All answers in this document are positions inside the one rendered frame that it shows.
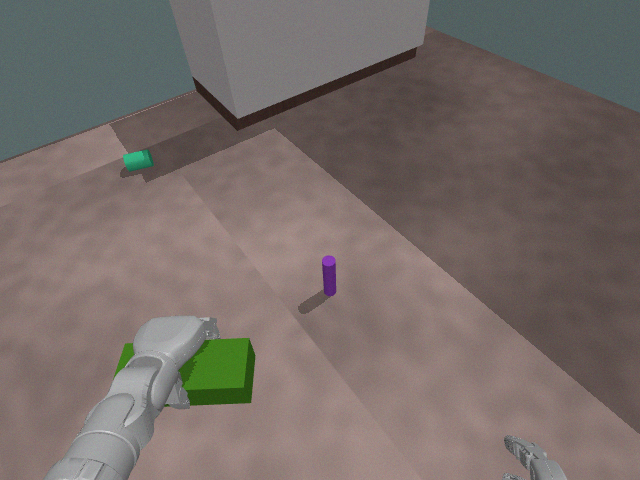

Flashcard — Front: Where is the left robot hand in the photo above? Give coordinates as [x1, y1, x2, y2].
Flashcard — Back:
[133, 315, 221, 409]

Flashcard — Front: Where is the right robot hand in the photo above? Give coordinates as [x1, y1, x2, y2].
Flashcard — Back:
[502, 435, 568, 480]

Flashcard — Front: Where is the left robot arm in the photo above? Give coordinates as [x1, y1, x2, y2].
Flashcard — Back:
[43, 351, 178, 480]

